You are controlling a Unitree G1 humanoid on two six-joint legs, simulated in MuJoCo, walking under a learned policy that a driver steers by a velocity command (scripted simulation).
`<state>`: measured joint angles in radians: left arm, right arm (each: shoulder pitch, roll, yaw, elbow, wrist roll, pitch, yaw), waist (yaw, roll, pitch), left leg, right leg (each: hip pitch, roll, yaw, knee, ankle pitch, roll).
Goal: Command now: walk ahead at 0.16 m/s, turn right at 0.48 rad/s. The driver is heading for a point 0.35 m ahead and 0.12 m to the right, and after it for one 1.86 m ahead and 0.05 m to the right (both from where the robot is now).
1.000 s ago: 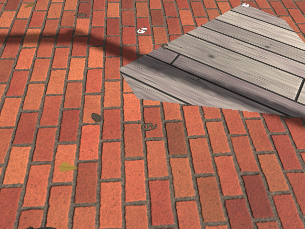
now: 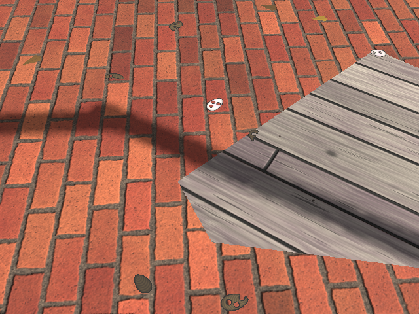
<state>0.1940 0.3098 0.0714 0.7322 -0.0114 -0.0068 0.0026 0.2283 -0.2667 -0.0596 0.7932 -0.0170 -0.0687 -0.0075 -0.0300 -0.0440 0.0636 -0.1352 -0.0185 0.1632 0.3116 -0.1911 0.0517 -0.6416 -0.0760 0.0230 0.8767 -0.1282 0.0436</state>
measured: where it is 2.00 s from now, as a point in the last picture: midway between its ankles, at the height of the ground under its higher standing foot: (221, 213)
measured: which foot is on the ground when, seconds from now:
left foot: down 0.00-0.18, up 0.20-0.56, down 0.58-0.98, up 1.00-1.00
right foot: up 0.00-0.16, down 0.18-0.58, up 0.60-0.94, down 0.96-1.00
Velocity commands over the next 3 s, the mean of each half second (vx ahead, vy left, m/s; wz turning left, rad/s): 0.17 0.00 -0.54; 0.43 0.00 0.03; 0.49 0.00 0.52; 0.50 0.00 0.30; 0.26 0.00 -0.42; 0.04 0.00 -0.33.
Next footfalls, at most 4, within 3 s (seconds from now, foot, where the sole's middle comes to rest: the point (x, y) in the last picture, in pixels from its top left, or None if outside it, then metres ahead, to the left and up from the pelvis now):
0.18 right None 0.18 -0.13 -0.78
0.58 left None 0.24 0.10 -0.78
0.96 right None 0.35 -0.22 -0.78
1.42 left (198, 246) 0.68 0.03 -0.78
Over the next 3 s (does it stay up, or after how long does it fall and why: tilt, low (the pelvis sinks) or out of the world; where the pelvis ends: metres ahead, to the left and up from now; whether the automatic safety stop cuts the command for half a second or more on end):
stays up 1.08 -0.06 0.00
